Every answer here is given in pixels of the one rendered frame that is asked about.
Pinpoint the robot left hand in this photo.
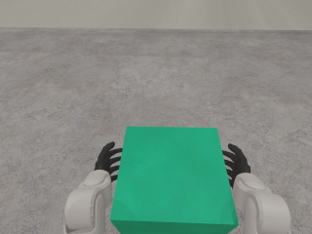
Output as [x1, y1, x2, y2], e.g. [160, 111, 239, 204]
[94, 141, 123, 182]

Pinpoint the left robot forearm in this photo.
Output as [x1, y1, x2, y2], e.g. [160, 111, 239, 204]
[63, 170, 113, 234]

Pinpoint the robot right hand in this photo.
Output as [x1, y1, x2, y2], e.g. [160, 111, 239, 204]
[222, 143, 251, 189]

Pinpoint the right robot forearm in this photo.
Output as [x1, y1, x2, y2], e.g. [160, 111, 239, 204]
[233, 173, 292, 234]

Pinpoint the carton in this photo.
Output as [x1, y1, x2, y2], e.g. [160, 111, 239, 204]
[109, 126, 239, 234]

